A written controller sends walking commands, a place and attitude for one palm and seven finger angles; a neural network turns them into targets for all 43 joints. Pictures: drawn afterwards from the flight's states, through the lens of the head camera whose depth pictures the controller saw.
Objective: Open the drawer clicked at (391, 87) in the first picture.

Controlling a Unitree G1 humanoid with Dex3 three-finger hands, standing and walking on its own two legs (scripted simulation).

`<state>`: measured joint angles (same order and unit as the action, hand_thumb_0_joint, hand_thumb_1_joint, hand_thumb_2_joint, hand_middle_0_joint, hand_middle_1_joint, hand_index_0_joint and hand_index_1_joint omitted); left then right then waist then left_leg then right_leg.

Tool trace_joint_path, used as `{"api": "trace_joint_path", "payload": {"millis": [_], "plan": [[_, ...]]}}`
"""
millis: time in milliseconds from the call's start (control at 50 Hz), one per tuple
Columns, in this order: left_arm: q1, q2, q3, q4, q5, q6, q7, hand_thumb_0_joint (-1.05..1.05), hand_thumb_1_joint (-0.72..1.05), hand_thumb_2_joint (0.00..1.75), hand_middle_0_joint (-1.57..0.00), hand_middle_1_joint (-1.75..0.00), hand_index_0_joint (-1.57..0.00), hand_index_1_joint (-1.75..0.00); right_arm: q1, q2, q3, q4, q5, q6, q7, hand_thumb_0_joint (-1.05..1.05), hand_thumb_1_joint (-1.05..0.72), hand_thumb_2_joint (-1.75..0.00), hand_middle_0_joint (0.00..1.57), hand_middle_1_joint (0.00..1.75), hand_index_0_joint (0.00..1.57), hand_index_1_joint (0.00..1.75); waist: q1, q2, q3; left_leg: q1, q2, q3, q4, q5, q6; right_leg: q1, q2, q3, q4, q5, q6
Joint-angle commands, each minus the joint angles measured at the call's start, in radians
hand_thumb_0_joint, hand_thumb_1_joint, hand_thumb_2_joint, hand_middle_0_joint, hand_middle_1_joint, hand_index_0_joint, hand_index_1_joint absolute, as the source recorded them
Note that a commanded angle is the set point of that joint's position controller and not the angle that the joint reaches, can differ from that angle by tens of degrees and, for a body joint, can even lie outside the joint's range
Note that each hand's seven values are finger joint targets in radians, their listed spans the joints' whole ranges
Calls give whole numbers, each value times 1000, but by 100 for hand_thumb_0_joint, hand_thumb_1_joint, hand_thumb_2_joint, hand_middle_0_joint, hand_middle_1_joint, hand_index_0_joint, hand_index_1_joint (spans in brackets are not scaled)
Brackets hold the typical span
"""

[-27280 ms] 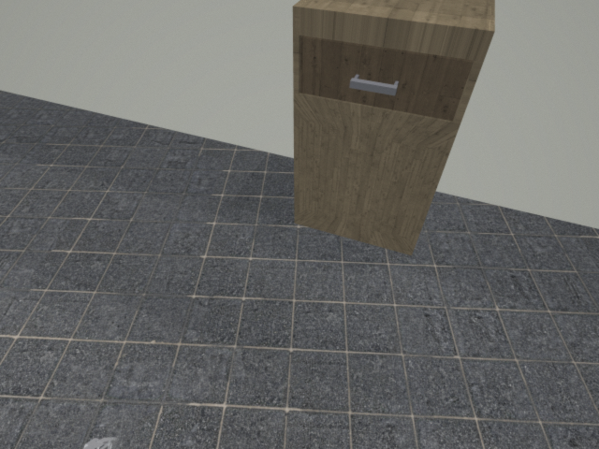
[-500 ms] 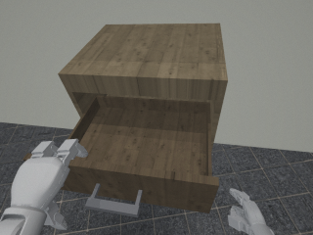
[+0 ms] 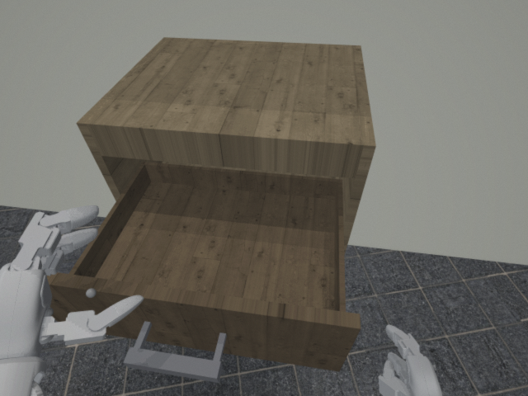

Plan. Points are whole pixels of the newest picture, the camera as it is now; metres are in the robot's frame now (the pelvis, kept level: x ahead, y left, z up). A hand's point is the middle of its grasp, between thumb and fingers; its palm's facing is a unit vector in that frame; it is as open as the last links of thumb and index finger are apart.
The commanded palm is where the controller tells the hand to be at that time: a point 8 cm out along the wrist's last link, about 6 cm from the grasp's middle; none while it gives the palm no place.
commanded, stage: draw the hand back to the body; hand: left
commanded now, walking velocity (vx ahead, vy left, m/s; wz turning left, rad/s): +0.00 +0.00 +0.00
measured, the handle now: (178, 349) +0.19 +0.16 -0.02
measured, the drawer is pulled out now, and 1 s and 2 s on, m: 0.28 0.28 0.28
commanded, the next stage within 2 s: step back with the hand held close in 0.52 s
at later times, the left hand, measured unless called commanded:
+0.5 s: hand (82, 295) +0.18 +0.22 +0.16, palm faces +0.40 -0.82 -0.41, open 7.6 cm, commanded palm +0.13 +0.27 +0.18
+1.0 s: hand (70, 308) +0.17 +0.23 +0.15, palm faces +0.27 -0.81 -0.53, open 7.4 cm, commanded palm +0.09 +0.28 +0.18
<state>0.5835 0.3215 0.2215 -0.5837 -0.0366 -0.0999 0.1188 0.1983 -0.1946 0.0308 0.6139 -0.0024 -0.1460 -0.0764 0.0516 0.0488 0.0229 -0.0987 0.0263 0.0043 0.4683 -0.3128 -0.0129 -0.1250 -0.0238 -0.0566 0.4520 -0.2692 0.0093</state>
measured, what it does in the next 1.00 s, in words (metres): stands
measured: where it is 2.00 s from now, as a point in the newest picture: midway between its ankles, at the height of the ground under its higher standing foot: outside the picture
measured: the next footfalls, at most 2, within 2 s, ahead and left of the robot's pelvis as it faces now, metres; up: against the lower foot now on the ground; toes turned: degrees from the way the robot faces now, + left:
none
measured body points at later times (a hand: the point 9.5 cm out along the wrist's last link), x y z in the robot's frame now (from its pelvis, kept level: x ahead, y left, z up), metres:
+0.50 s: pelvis +0.00 -0.01 +0.00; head -0.01 -0.04 +0.45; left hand +0.15 +0.26 +0.18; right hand +0.20 -0.22 -0.08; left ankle -0.03 +0.12 -0.74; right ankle -0.01 -0.12 -0.74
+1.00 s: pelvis -0.04 +0.00 +0.00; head +0.01 +0.00 +0.44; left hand +0.14 +0.27 +0.18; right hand +0.15 -0.24 -0.09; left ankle -0.03 +0.12 -0.74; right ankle -0.01 -0.12 -0.74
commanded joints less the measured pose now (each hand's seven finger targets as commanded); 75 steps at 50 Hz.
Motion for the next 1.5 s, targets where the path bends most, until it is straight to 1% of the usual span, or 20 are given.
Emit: {"api": "trace_joint_path", "payload": {"millis": [0,60,200,240,300,340,420,600,620,660,740,800,880,920,1060,1220,1280,1340,1360,1480], "plan": [[-68,161,157,-213,-3,-65,23,0,37,68,-24,-64,-24,-64,-157,-105,-43,-175,11,-52,-12,0,-90,-90,20,30,20,30,13,49,-95,-12,18,5,-61,334,18,32,-12,-3,-50,260,-30],[-57,135,144,-159,-9,-61,24,0,48,72,-23,-57,-23,-57,-139,-99,-44,-172,14,-40,-13,0,-90,-90,20,30,20,30,10,-28,-74,-20,22,4,-62,344,19,24,-10,-15,-45,272,-25],[-104,182,204,-128,-15,-61,30,0,73,82,-21,-41,-21,-41,-160,-111,-51,-162,18,-30,-21,0,-90,-90,20,30,20,30,11,4,-91,-2,14,12,-61,314,26,20,-16,-1,-66,258,-24],[-75,145,167,-103,-16,-62,26,0,80,86,-21,-37,-21,-37,-150,-100,-50,-161,17,-30,-18,0,-90,-90,20,30,20,30,9,-25,-74,-6,17,12,-58,329,28,14,-17,-7,-57,277,-22],[-114,175,181,-153,-12,-65,28,0,90,90,-20,-30,-20,-30,-162,-112,-50,-166,18,-34,-16,0,-90,-90,20,30,20,30,9,30,-98,11,13,12,-60,314,26,14,-17,-2,-66,251,-22],[-78,155,169,-111,-14,-62,29,0,90,90,-20,-30,-20,-30,-151,-100,-47,-162,16,-34,-16,0,-90,-90,20,30,20,30,11,-23,-74,-8,15,6,-61,319,26,15,-16,-11,-57,261,-22],[-104,167,178,-130,-12,-68,29,0,90,90,-20,-30,-20,-30,-155,-98,-46,-162,15,-32,-19,0,-90,-90,20,30,20,30,11,17,-69,-3,10,14,-59,292,28,4,-18,-2,-73,239,-23],[-105,178,194,-126,-17,-74,27,0,90,90,-20,-30,-20,-30,-171,-107,-52,-168,22,-33,-19,0,-90,-90,20,30,20,30,11,5,-79,-3,11,13,-63,249,29,-3,-20,4,-83,187,-20],[-229,290,315,-200,-26,-117,32,0,90,90,-20,-30,-20,-30,-121,-130,-49,-187,27,-7,-15,0,-90,-90,20,30,20,30,-42,-38,50,-84,21,-6,-30,178,48,-125,-76,115,-147,243,-25],[-87,184,231,-76,-15,-121,18,0,90,90,-20,-30,-20,-30,-129,-113,-55,-176,29,24,-11,0,-90,-90,20,30,20,30,-50,-132,6,-57,18,-12,11,162,48,-136,-114,116,-149,256,-30],[12,175,229,-136,-10,-138,26,0,90,90,-20,-30,-20,-30,-136,-127,-67,-205,25,48,-6,0,-90,-90,20,30,20,30,-48,-12,-115,-60,56,-23,-31,324,53,-58,-100,65,-39,328,-18],[52,226,281,-185,-10,-145,37,0,90,90,-20,-30,-20,-30,-153,-137,-83,-227,28,60,-3,0,-90,-90,20,30,20,30,-44,-6,-192,-75,76,-38,-25,420,53,-19,-91,53,19,383,-8],[103,223,291,-214,-16,-151,42,0,90,90,-20,-30,-20,-30,-141,-125,-91,-242,33,71,-3,0,-90,-90,20,30,20,30,-45,-14,-197,-142,91,-56,-15,457,51,1,-85,38,62,412,-9],[124,221,294,-225,-18,-155,46,0,90,90,-20,-30,-20,-30,-140,-122,-89,-243,33,66,-3,0,-90,-90,20,30,20,30,-43,26,-201,-165,93,-66,-21,416,51,-13,-80,36,75,358,-11],[108,215,292,-231,-22,-165,56,0,90,90,-20,-30,-20,-30,-123,-126,-91,-231,34,43,-8,0,-90,-90,20,30,20,30,-51,11,-156,-279,100,-80,-29,219,59,-54,-80,64,80,236,-11],[48,220,279,-250,-18,-179,71,0,90,90,-20,-30,-20,-30,-95,-125,-87,-213,28,18,-9,0,-90,-90,20,30,20,30,-66,-80,-109,-268,41,-65,52,-78,50,-220,-142,160,-65,-51,-47],[41,218,278,-256,-12,-185,78,0,90,90,-20,-30,-20,-30,-101,-134,-83,-216,25,12,-10,0,-90,-90,20,30,20,30,-65,-34,-83,-301,64,-99,4,-136,57,-241,-115,137,-51,-141,-35],[43,206,283,-264,-3,-189,83,0,90,90,-20,-30,-20,-30,-116,-138,-75,-233,30,0,-13,0,-90,-90,20,30,20,30,-57,123,-86,-493,157,-183,-174,-196,91,-57,-22,44,162,-71,5],[40,211,292,-268,0,-194,83,0,90,90,-20,-30,-20,-30,-117,-136,-75,-237,32,-5,-13,0,-90,-90,20,30,20,30,-51,154,-92,-544,182,-203,-194,-194,102,-5,-5,31,232,-24,9],[67,200,291,-253,-16,-208,62,0,90,90,-20,-30,-20,-30,-95,-130,-80,-206,26,-19,1,0,-90,-90,20,30,20,30,-52,45,-140,-439,155,-146,-28,143,84,-53,-39,81,182,183,-6]]}}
